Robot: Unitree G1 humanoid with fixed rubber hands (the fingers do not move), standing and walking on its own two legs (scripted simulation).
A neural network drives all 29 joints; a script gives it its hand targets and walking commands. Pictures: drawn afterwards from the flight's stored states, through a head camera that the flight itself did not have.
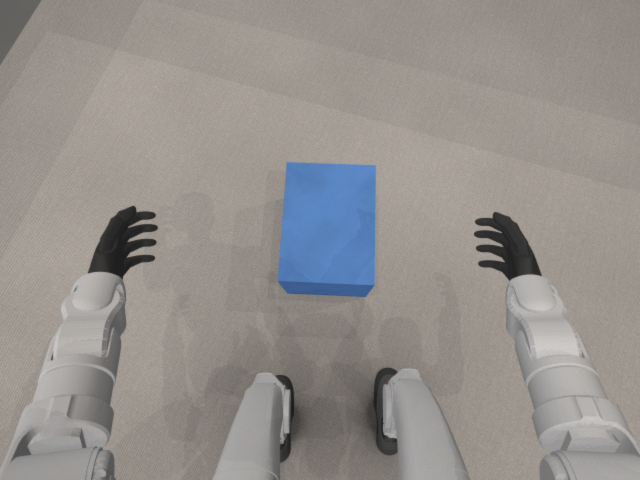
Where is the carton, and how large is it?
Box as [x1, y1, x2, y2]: [277, 162, 375, 296]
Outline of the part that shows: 287,162 277,280 287,293 365,296 374,284 375,165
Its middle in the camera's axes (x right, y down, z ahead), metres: +0.02 -0.01 +1.03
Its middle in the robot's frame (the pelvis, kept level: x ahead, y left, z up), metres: +0.55 +0.00 -0.59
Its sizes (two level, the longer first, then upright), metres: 0.296 0.220 0.222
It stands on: the floor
